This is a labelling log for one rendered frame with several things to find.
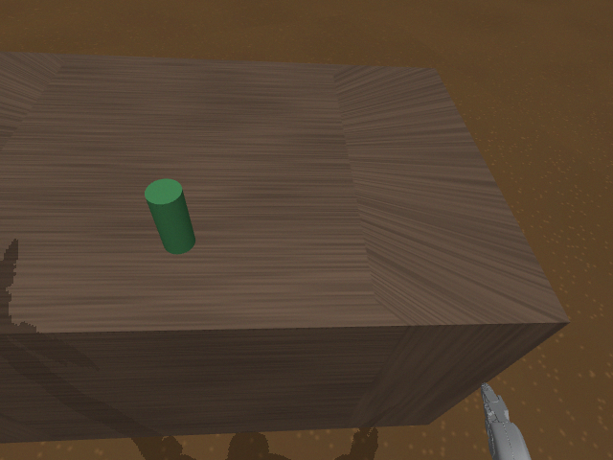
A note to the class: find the right robot hand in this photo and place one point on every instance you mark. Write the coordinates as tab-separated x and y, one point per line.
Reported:
505	440

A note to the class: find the can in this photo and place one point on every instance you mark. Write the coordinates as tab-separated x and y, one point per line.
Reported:
169	210

